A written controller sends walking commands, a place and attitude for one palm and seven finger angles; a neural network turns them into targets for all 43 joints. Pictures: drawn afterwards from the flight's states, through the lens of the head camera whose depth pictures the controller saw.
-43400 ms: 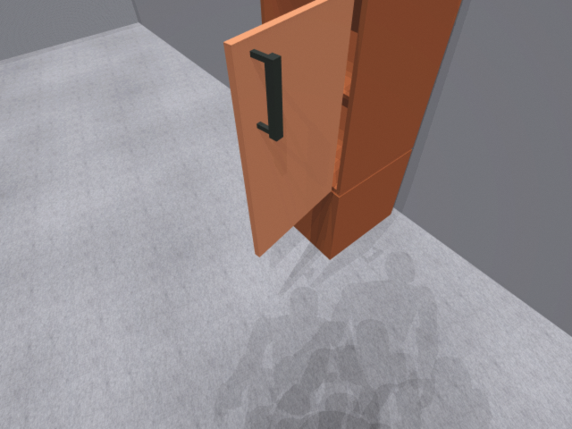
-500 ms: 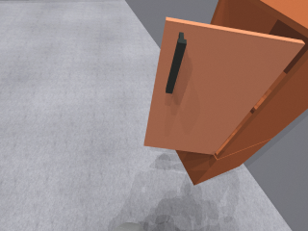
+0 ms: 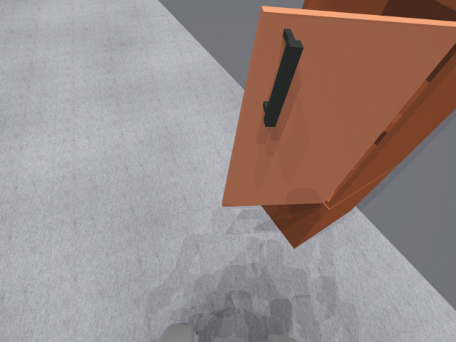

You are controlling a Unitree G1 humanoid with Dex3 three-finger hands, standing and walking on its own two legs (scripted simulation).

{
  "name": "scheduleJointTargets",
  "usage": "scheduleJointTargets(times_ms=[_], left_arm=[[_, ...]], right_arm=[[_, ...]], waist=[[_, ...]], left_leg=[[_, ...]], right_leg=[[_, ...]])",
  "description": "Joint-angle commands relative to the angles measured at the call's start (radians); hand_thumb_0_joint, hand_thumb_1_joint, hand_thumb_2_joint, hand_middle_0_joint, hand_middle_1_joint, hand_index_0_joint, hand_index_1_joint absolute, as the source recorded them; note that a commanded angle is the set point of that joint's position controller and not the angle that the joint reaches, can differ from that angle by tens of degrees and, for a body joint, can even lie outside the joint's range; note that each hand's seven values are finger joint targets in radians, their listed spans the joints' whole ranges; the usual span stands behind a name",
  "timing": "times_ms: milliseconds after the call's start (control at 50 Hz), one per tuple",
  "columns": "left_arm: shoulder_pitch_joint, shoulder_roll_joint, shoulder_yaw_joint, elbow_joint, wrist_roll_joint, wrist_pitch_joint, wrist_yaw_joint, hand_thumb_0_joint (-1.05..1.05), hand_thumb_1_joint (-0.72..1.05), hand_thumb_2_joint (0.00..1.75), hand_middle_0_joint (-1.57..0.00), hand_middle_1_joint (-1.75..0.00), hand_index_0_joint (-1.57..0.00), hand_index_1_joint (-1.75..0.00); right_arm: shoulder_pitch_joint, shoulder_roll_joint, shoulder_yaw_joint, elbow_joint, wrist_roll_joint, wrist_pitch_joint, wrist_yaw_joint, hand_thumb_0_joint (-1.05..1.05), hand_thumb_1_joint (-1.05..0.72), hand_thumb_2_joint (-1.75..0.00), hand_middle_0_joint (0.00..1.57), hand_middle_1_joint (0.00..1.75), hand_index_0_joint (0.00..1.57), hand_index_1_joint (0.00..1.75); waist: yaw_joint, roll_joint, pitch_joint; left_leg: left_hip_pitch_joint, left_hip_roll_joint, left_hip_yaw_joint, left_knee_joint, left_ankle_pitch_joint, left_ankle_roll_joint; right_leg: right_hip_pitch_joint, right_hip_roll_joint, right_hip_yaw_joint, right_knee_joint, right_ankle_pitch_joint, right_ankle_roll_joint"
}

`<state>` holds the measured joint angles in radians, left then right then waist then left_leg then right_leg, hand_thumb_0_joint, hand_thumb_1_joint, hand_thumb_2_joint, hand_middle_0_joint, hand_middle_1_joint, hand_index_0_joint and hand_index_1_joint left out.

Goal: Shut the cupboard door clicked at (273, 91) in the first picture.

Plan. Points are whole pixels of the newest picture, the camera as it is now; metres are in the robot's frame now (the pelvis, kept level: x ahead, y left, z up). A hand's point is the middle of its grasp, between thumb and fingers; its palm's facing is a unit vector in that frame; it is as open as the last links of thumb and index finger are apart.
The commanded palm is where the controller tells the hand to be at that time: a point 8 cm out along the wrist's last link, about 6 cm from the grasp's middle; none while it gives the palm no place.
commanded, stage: come to a stop and stand still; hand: left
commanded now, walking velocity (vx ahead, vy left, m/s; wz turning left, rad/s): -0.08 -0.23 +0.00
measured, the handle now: (278, 81) +0.50 -0.05 +0.19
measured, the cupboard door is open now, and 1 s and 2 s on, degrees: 63 63 63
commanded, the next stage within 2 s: look again from close up in 0.28 s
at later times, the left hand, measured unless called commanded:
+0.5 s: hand out of the picture +0.10 +0.15 -0.12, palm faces -0.03 -0.99 -0.15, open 7.4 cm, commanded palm none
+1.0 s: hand out of the picture -0.03 +0.10 -0.14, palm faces +0.06 -0.98 -0.18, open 7.3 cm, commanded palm none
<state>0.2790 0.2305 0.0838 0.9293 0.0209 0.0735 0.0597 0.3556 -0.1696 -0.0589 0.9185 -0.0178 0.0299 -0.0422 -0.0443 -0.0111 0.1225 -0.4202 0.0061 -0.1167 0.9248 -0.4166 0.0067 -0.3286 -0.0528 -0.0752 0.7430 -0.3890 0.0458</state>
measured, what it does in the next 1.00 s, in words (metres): steps on the spot: right foot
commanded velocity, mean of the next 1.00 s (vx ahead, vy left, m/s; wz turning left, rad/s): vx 0.02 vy -0.06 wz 0.02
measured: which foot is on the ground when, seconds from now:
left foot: down 0.00-1.00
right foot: down 0.00-0.00, up 0.02-0.52, down 0.54-1.00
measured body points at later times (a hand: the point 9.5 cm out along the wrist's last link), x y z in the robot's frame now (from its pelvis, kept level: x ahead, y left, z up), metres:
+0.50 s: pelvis -0.02 -0.02 +0.05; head +0.02 -0.01 +0.49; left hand +0.10 +0.20 -0.11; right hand -0.05 -0.25 -0.10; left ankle +0.00 +0.10 -0.70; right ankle -0.04 -0.18 -0.68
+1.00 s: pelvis -0.01 -0.07 +0.04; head +0.01 -0.07 +0.49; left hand -0.03 +0.15 -0.12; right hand +0.02 -0.29 -0.12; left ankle +0.00 +0.10 -0.70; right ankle -0.04 -0.18 -0.70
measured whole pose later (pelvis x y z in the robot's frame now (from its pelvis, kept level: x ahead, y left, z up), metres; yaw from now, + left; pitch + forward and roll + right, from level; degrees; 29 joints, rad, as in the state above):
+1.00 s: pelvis -0.01 -0.07 +0.04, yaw +0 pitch -2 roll +0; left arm 0.31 0.14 0.01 1.11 0.00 0.00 0.02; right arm 0.20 -0.16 -0.02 1.14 -0.01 0.01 -0.03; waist 0.01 0.00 0.07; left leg -0.19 0.03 -0.09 0.42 -0.21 -0.06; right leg -0.13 0.00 0.01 0.45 -0.29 0.00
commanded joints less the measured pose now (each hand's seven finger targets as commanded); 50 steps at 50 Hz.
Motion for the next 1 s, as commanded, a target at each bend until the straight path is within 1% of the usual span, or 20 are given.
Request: scheduleJointTargets(times_ms=[0, 20, 40, 80, 160, 280, 380, 440, 460, 480, 500, 520, 540, 560, 580, 640, 680, 780, 920, 980], left_arm=[[-0.039, 0.033, -0.02, -0.137, 0.003, -0.018, -0.04, 0.0, 0.9, 0.9, -0.2, -0.3, -0.2, -0.3], [-0.046, 0.022, -0.016, -0.119, 0.007, -0.01, -0.024, 0.0, 0.9, 0.9, -0.2, -0.3, -0.2, -0.3], [-0.053, 0.064, -0.007, -0.099, 0.008, -0.009, -0.02, 0.0, 0.9, 0.9, -0.2, -0.3, -0.2, -0.3], [-0.043, 0.091, -0.003, -0.066, 0.002, -0.017, -0.037, 0.0, 0.9, 0.9, -0.2, -0.3, -0.2, -0.3], [-0.088, 0.05, -0.018, -0.054, 0.0, -0.01, -0.054, 0.0, 0.9, 0.9, -0.2, -0.3, -0.2, -0.3], [-0.163, -0.006, -0.027, -0.082, 0.002, -0.022, -0.064, 0.0, 0.9, 0.9, -0.2, -0.3, -0.2, -0.3], [-0.18, -0.02, -0.039, -0.078, -0.012, -0.043, -0.06, 0.0, 0.9, 0.9, -0.2, -0.3, -0.2, -0.3], [-0.079, -0.01, -0.034, -0.028, -0.018, -0.061, -0.053, 0.0, 0.9, 0.9, -0.2, -0.3, -0.2, -0.3], [-0.02, 0.009, -0.03, -0.001, -0.019, -0.07, -0.047, 0.0, 0.9, 0.9, -0.2, -0.3, -0.2, -0.3], [0.009, 0.055, -0.026, 0.016, -0.016, -0.081, -0.037, 0.0, 0.9, 0.9, -0.2, -0.3, -0.2, -0.3], [0.015, 0.102, -0.023, 0.025, -0.013, -0.088, -0.028, 0.0, 0.9, 0.9, -0.2, -0.3, -0.2, -0.3], [-0.007, 0.132, -0.026, 0.016, -0.009, -0.087, -0.028, 0.0, 0.9, 0.9, -0.2, -0.3, -0.2, -0.3], [-0.048, 0.126, -0.03, 0.014, -0.007, -0.087, -0.032, 0.0, 0.9, 0.9, -0.2, -0.3, -0.2, -0.3], [-0.057, 0.11, -0.029, 0.019, -0.011, -0.097, -0.03, 0.0, 0.9, 0.9, -0.2, -0.3, -0.2, -0.3], [-0.061, 0.083, -0.038, 0.031, -0.012, -0.098, -0.03, 0.0, 0.9, 0.9, -0.2, -0.3, -0.2, -0.3], [-0.017, 0.041, -0.048, 0.06, -0.018, -0.101, -0.028, 0.0, 0.9, 0.9, -0.2, -0.3, -0.2, -0.3], [0.022, 0.047, -0.047, 0.087, -0.019, -0.101, -0.027, 0.0, 0.9, 0.9, -0.2, -0.3, -0.2, -0.3], [0.042, 0.044, -0.054, 0.115, -0.016, -0.097, -0.024, 0.0, 0.9, 0.9, -0.2, -0.3, -0.2, -0.3], [0.057, 0.034, -0.055, 0.128, -0.013, -0.096, -0.024, 0.0, 0.9, 0.9, -0.2, -0.3, -0.2, -0.3], [0.07, 0.024, -0.055, 0.145, -0.012, -0.093, -0.027, 0.0, 0.9, 0.9, -0.2, -0.3, -0.2, -0.3]], right_arm=[[0.205, -0.238, -0.016, 0.014, -0.037, -0.04, -0.032, 0.0, -0.9, -0.9, 0.2, 0.3, 0.2, 0.3], [0.162, -0.252, -0.013, 0.024, -0.027, -0.037, -0.041, 0.0, -0.9, -0.9, 0.2, 0.3, 0.2, 0.3], [0.082, -0.216, -0.003, 0.013, -0.021, -0.027, -0.042, 0.0, -0.9, -0.9, 0.2, 0.3, 0.2, 0.3], [-0.003, -0.173, 0.007, -0.008, -0.019, -0.036, -0.04, 0.0, -0.9, -0.9, 0.2, 0.3, 0.2, 0.3], [0.062, -0.14, -0.007, 0.039, -0.013, -0.046, -0.037, 0.0, -0.9, -0.9, 0.2, 0.3, 0.2, 0.3], [0.139, -0.105, -0.004, 0.061, -0.017, -0.055, -0.018, 0.0, -0.9, -0.9, 0.2, 0.3, 0.2, 0.3], [0.088, -0.125, -0.01, 0.059, -0.019, -0.049, 0.0, 0.0, -0.9, -0.9, 0.2, 0.3, 0.2, 0.3], [0.052, -0.139, -0.017, 0.073, -0.011, -0.041, 0.004, 0.0, -0.9, -0.9, 0.2, 0.3, 0.2, 0.3], [0.046, -0.127, -0.015, 0.079, -0.005, -0.039, 0.007, 0.0, -0.9, -0.9, 0.2, 0.3, 0.2, 0.3], [0.058, -0.081, -0.008, 0.088, 0.004, -0.04, 0.013, 0.0, -0.9, -0.9, 0.2, 0.3, 0.2, 0.3], [0.049, -0.02, 0.009, 0.081, 0.01, -0.038, 0.014, 0.0, -0.9, -0.9, 0.2, 0.3, 0.2, 0.3], [0.046, -0.013, 0.015, 0.075, 0.004, -0.032, 0.013, 0.0, -0.9, -0.9, 0.2, 0.3, 0.2, 0.3], [0.042, -0.019, 0.013, 0.085, 0.0, -0.026, 0.016, 0.0, -0.9, -0.9, 0.2, 0.3, 0.2, 0.3], [0.043, -0.019, 0.019, 0.101, -0.005, -0.021, 0.015, 0.0, -0.9, -0.9, 0.2, 0.3, 0.2, 0.3], [0.043, -0.035, 0.016, 0.117, -0.004, -0.024, 0.014, 0.0, -0.9, -0.9, 0.2, 0.3, 0.2, 0.3], [0.03, -0.055, 0.021, 0.163, 0.002, -0.039, 0.013, 0.0, -0.9, -0.9, 0.2, 0.3, 0.2, 0.3], [-0.002, -0.062, 0.023, 0.179, 0.007, -0.041, 0.011, 0.0, -0.9, -0.9, 0.2, 0.3, 0.2, 0.3], [-0.048, -0.065, 0.024, 0.199, 0.011, -0.029, 0.01, 0.0, -0.9, -0.9, 0.2, 0.3, 0.2, 0.3], [-0.08, -0.062, 0.027, 0.209, 0.01, -0.028, 0.011, 0.0, -0.9, -0.9, 0.2, 0.3, 0.2, 0.3], [-0.076, -0.062, 0.027, 0.218, 0.007, -0.032, 0.01, 0.0, -0.9, -0.9, 0.2, 0.3, 0.2, 0.3]], waist=[[-0.023, 0.174, -0.068], [-0.006, 0.306, -0.083], [0.012, 0.327, -0.023], [0.044, 0.193, -0.069], [0.008, 0.077, -0.15], [-0.025, 0.139, -0.09], [-0.022, 0.219, -0.094], [0.019, 0.203, -0.131], [0.042, 0.134, -0.151], [0.047, 0.052, -0.16], [0.042, -0.096, -0.117], [0.029, -0.112, -0.098], [0.011, -0.097, -0.09], [0.012, -0.24, -0.076], [0.008, -0.241, -0.074], [0.019, -0.06, -0.111], [0.035, -0.008, -0.116], [0.036, -0.045, -0.071], [0.037, -0.036, -0.055], [0.034, -0.009, -0.055]], left_leg=[[0.132, 0.365, -0.607, -0.607, 0.617, 0.152], [0.174, 0.357, -0.682, -0.612, 0.674, 0.079], [0.13, 0.325, -0.606, -0.6, 0.63, 0.045], [0.206, 0.273, -0.451, -0.557, 0.592, 0.113], [0.332, 0.256, -0.301, -0.574, 0.516, 0.178], [0.318, 0.223, -0.208, -0.652, 0.426, 0.169], [0.226, 0.2, -0.162, -0.675, 0.342, 0.16], [0.173, 0.172, -0.15, -0.62, 0.326, 0.127], [0.148, 0.138, -0.118, -0.563, 0.309, 0.092], [0.06, 0.091, -0.076, -0.492, 0.249, 0.048], [-0.031, 0.014, 0.02, -0.423, 0.076, 0.003], [0.026, 0.004, 0.059, -0.387, 0.017, -0.003], [0.095, 0.004, 0.08, -0.397, 0.076, -0.004], [0.1, 0.013, 0.082, -0.406, 0.121, -0.004], [0.135, 0.023, 0.083, -0.42, 0.167, -0.002], [0.229, 0.056, 0.059, -0.496, 0.442, -0.005], [0.251, 0.06, 0.058, -0.486, 0.514, -0.006], [0.276, 0.059, 0.061, -0.505, 0.422, -0.008], [0.278, 0.054, 0.054, -0.525, 0.381, -0.006], [0.278, 0.064, 0.031, -0.535, 0.38, 0.003]], right_leg=[[-0.279, 0.118, 0.166, 0.616, -0.223, -0.041], [-0.357, 0.114, 0.252, 0.695, -0.187, -0.029], [-0.35, 0.085, 0.285, 0.709, -0.119, -0.024], [-0.342, 0.072, 0.245, 0.69, -0.012, -0.011], [-0.338, 0.063, 0.231, 0.627, 0.079, -0.003], [-0.305, 0.031, 0.138, 0.408, 0.068, 0.016], [-0.076, 0.013, 0.065, 0.029, -0.002, 0.009], [0.133, 0.048, 0.037, -0.225, 0.102, -0.009], [0.229, 0.043, 0.044, -0.361, 0.181, -0.011], [0.34, -0.028, 0.13, -0.43, 0.236, -0.03], [0.316, -0.184, 0.308, -0.46, 0.226, -0.095], [0.183, -0.266, 0.355, -0.487, 0.176, -0.149], [0.101, -0.23, 0.323, -0.476, 0.169, -0.155], [0.1, -0.172, 0.303, -0.471, 0.233, -0.151], [0.097, -0.149, 0.261, -0.444, 0.305, -0.144], [0.147, -0.07, 0.166, -0.336, 0.49, -0.094], [0.175, -0.057, 0.151, -0.33, 0.531, -0.077], [0.138, -0.054, 0.16, -0.386, 0.419, -0.071], [0.112, -0.049, 0.16, -0.415, 0.282, -0.067], [0.116, -0.031, 0.118, -0.412, 0.182, -0.057]])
